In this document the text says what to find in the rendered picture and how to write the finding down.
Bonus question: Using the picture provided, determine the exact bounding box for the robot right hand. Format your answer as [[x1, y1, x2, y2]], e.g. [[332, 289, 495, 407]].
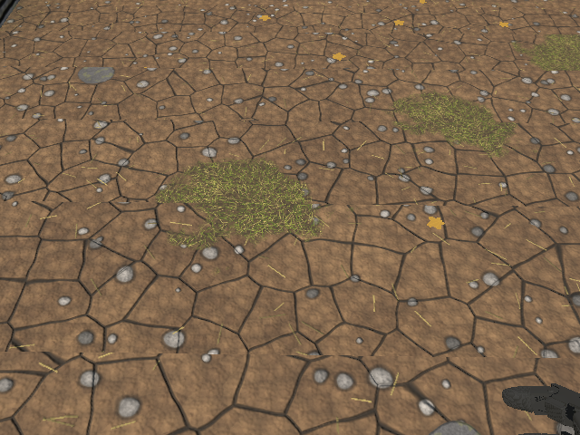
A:
[[502, 383, 580, 435]]

